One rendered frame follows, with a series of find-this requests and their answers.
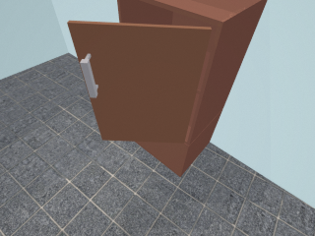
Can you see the cupboard door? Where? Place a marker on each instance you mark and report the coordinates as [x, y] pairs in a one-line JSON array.
[[147, 77]]

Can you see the handle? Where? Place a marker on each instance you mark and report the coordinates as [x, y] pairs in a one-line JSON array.
[[89, 76]]

